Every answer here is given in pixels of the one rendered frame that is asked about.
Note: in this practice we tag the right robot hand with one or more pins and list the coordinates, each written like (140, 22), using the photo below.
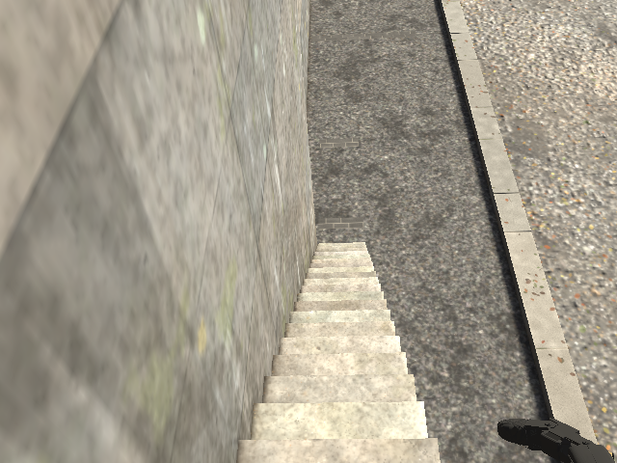
(554, 438)

